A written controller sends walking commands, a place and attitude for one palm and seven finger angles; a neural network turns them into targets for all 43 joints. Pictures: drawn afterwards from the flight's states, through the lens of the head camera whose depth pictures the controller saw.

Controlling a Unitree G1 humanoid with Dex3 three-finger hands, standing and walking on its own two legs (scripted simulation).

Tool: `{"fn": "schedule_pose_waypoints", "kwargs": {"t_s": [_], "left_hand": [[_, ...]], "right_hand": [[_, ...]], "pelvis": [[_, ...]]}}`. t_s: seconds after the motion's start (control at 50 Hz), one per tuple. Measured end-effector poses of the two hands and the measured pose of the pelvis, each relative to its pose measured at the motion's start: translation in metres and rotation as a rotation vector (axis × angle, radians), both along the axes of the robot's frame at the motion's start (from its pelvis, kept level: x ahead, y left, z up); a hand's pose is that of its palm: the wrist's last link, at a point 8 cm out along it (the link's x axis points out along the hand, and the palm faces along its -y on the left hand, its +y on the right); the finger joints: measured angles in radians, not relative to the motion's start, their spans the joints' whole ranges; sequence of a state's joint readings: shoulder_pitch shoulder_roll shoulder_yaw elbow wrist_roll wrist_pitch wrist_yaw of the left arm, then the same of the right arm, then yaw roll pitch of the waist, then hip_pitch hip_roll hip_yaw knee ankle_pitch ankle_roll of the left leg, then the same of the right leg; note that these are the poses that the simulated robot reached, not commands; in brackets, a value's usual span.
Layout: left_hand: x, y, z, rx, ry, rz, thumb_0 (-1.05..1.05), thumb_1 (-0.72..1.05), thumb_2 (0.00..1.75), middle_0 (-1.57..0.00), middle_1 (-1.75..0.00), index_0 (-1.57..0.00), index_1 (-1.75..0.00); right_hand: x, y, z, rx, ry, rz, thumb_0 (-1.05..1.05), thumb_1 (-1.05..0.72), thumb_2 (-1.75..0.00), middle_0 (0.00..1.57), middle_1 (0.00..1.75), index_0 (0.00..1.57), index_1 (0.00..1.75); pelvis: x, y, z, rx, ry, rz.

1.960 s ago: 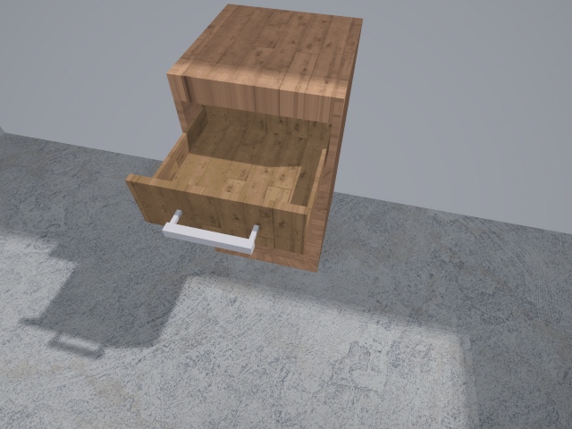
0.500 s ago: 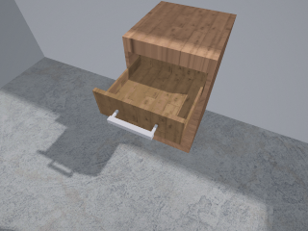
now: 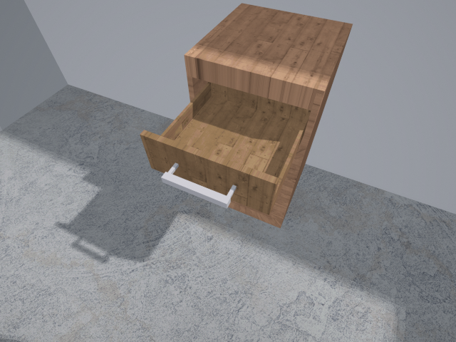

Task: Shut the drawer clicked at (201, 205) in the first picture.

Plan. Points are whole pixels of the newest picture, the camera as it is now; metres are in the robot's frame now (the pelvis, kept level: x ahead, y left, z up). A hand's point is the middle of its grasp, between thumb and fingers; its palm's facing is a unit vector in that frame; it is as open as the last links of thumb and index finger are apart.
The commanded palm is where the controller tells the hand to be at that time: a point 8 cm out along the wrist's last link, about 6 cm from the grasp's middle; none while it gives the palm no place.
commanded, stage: turn to face it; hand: left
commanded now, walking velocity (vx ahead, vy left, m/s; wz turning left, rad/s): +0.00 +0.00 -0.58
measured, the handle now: (199, 183) +0.50 +0.11 -0.12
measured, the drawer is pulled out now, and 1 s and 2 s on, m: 0.29 0.29 0.29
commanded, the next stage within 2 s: take the last steps up to it in 0.72 s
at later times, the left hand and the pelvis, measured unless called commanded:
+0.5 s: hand out of the picture +0.06 +0.18 -0.17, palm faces -0.09 -0.95 -0.28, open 7.4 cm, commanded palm none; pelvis -0.02 -0.01 -0.01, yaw -10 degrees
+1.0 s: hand out of the picture +0.09 +0.13 -0.17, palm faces -0.30 -0.92 -0.25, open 7.4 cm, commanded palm none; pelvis -0.01 -0.03 -0.01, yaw -20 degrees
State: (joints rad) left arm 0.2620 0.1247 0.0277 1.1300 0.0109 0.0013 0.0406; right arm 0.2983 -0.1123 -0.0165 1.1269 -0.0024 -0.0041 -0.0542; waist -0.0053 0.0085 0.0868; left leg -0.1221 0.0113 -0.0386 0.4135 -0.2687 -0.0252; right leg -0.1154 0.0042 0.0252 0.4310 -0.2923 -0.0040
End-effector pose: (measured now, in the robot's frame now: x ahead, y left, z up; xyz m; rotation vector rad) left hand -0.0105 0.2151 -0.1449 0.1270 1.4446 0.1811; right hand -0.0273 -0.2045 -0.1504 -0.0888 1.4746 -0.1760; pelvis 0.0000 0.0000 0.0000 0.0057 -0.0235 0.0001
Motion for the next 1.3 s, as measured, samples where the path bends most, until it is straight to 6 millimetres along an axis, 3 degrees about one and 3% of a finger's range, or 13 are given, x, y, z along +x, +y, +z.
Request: {"fn": "schedule_pose_waypoints", "kwargs": {"t_s": [0.2, 0.4, 0.52, 0.64, 0.76, 0.86, 0.92, 1.02, 1.1, 1.18, 1.24, 1.3], "left_hand": [[0.006, 0.007, -0.004, 0.008, 0.025, -0.036, 0.00, 0.90, 0.89, -0.20, -0.30, -0.20, -0.30], [0.060, 0.011, 0.001, 0.080, -0.091, -0.132, 0.00, 0.90, 0.89, -0.20, -0.30, -0.20, -0.30], [0.072, 0.011, 0.009, 0.087, -0.124, -0.181, 0.00, 0.90, 0.89, -0.20, -0.30, -0.20, -0.30], [0.086, 0.017, -0.004, 0.038, -0.124, -0.236, 0.00, 0.90, 0.89, -0.20, -0.30, -0.20, -0.30], [0.110, 0.008, 0.001, 0.013, -0.169, -0.278, 0.00, 0.90, 0.89, -0.20, -0.30, -0.20, -0.30], [0.121, -0.012, 0.008, 0.023, -0.191, -0.336, 0.00, 0.90, 0.89, -0.20, -0.30, -0.20, -0.30], [0.119, -0.023, 0.004, 0.044, -0.184, -0.377, 0.00, 0.90, 0.89, -0.20, -0.30, -0.20, -0.30], [0.107, -0.036, 0.010, 0.032, -0.117, -0.384, 0.00, 0.90, 0.89, -0.20, -0.30, -0.20, -0.30], [0.103, -0.042, 0.006, 0.002, -0.071, -0.373, 0.00, 0.90, 0.89, -0.20, -0.30, -0.20, -0.30], [0.108, -0.041, -0.009, -0.031, -0.044, -0.342, 0.00, 0.90, 0.89, -0.20, -0.30, -0.20, -0.30], [0.120, -0.041, -0.016, -0.038, -0.029, -0.340, 0.00, 0.90, 0.89, -0.20, -0.30, -0.20, -0.30], [0.142, -0.045, -0.011, -0.025, -0.040, -0.360, 0.01, 0.91, 0.89, -0.20, -0.30, -0.20, -0.30]], "right_hand": [[-0.003, -0.009, -0.006, -0.024, -0.023, -0.066, 0.00, -0.91, -0.90, 0.20, 0.30, 0.20, 0.30], [-0.008, -0.047, -0.017, -0.057, -0.045, -0.123, 0.00, -0.91, -0.90, 0.20, 0.30, 0.20, 0.30], [0.025, -0.066, 0.003, -0.115, -0.162, -0.141, 0.00, -0.91, -0.90, 0.20, 0.30, 0.20, 0.30], [0.054, -0.065, 0.021, -0.179, -0.345, -0.164, 0.00, -0.91, -0.90, 0.20, 0.30, 0.20, 0.30], [0.033, -0.051, 0.021, -0.144, -0.293, -0.151, 0.00, -0.91, -0.90, 0.20, 0.30, 0.20, 0.30], [0.002, -0.052, 0.003, -0.089, -0.216, -0.200, 0.00, -0.90, -0.90, 0.20, 0.30, 0.20, 0.30], [-0.018, -0.059, -0.012, -0.063, -0.168, -0.256, 0.00, -0.90, -0.90, 0.20, 0.30, 0.20, 0.30], [-0.040, -0.064, -0.003, -0.059, -0.089, -0.298, 0.00, -0.91, -0.90, 0.20, 0.30, 0.20, 0.30], [-0.041, -0.063, 0.008, -0.074, -0.065, -0.319, 0.01, -0.91, -0.90, 0.20, 0.30, 0.20, 0.30], [-0.028, -0.057, 0.007, -0.093, -0.064, -0.307, 0.00, -0.91, -0.90, 0.19, 0.30, 0.20, 0.30], [-0.019, -0.048, 0.006, -0.092, -0.066, -0.301, 0.00, -0.91, -0.90, 0.19, 0.30, 0.20, 0.30], [-0.016, -0.036, 0.008, -0.066, -0.054, -0.310, 0.00, -0.91, -0.90, 0.19, 0.30, 0.20, 0.30]], "pelvis": [[-0.007, -0.001, -0.006, 0.001, 0.005, -0.073], [-0.016, -0.017, -0.015, 0.007, 0.019, -0.126], [-0.021, -0.013, -0.005, 0.021, 0.025, -0.194], [-0.019, 0.000, -0.010, -0.004, 0.023, -0.246], [-0.022, -0.005, -0.005, -0.003, 0.016, -0.288], [-0.024, -0.018, -0.008, -0.004, 0.026, -0.323], [-0.023, -0.027, -0.016, 0.003, 0.029, -0.339], [-0.010, -0.032, -0.005, 0.000, 0.026, -0.345], [0.005, -0.035, 0.000, 0.006, 0.019, -0.353], [0.025, -0.033, -0.007, -0.012, 0.013, -0.338], [0.037, -0.033, -0.010, 0.007, 0.005, -0.343], [0.045, -0.036, -0.006, 0.011, 0.008, -0.340]]}}
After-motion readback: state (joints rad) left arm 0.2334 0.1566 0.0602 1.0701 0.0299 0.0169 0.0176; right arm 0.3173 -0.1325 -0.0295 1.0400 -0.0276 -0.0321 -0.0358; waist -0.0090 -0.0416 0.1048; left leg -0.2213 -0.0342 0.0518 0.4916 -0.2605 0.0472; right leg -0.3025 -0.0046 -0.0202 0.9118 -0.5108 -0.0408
